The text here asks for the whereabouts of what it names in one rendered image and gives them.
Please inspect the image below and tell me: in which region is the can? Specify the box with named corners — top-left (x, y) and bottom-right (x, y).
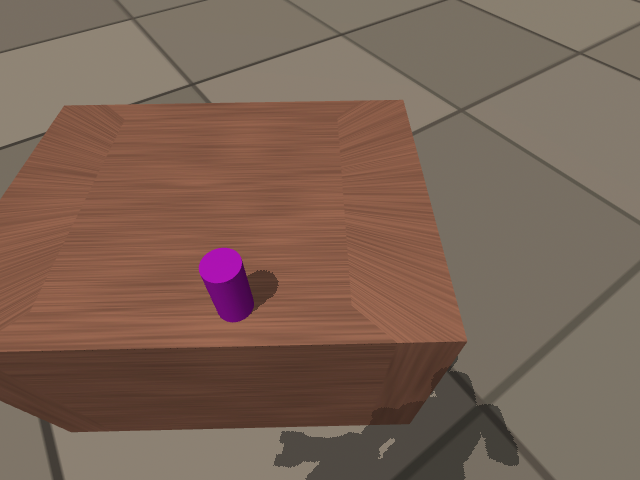
top-left (199, 248), bottom-right (254, 322)

